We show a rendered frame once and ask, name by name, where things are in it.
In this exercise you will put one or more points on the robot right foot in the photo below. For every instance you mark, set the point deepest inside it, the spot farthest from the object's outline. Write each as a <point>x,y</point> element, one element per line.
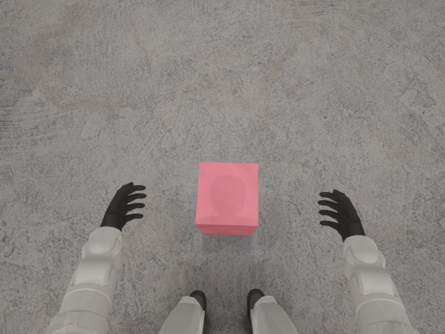
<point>253,296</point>

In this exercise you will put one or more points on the right robot hand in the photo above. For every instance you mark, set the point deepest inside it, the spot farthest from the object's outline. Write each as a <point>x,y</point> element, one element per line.
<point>349,223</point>

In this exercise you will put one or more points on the robot right forearm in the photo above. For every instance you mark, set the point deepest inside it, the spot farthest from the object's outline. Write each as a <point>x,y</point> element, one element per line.
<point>376,301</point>

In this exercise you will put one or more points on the carton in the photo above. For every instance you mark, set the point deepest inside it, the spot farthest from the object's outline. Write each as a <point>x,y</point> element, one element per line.
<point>227,199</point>

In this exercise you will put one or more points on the robot left thigh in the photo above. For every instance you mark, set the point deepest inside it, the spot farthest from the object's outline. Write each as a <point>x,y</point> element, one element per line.
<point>185,318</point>

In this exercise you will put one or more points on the left robot hand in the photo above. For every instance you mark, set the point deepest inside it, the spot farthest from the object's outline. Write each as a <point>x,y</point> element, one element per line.
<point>115,215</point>

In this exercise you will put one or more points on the robot left forearm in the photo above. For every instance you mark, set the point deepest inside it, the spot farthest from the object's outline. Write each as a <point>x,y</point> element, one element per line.
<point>90,292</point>

